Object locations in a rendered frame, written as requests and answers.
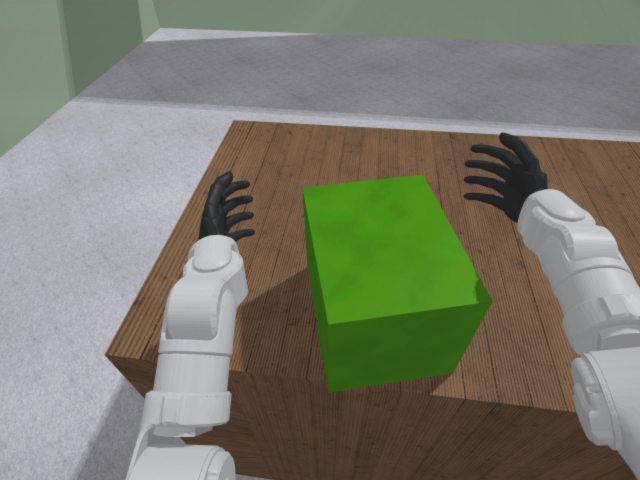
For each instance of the robot right upper arm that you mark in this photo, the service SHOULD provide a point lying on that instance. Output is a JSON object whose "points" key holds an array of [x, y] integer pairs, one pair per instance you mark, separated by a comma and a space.
{"points": [[607, 400]]}

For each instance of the left robot hand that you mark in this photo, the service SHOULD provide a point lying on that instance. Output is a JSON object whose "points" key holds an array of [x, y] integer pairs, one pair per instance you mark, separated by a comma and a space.
{"points": [[214, 220]]}

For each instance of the carton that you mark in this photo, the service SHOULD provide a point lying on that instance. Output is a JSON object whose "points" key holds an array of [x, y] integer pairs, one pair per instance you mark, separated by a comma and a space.
{"points": [[395, 295]]}

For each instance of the right robot hand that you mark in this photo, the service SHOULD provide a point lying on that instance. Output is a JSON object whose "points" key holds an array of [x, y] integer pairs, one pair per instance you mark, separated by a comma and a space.
{"points": [[522, 178]]}

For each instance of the robot left upper arm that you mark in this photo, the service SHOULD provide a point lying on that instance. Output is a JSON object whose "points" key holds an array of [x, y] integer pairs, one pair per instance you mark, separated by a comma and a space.
{"points": [[184, 462]]}

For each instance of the left robot forearm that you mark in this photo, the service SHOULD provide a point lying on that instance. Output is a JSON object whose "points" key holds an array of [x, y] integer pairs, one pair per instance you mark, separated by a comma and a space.
{"points": [[190, 394]]}

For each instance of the right robot forearm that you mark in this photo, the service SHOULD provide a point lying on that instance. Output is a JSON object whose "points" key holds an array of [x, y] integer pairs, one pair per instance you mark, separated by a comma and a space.
{"points": [[596, 289]]}

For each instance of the pedestal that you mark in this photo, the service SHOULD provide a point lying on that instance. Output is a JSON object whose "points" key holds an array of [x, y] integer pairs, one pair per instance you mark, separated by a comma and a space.
{"points": [[507, 412]]}

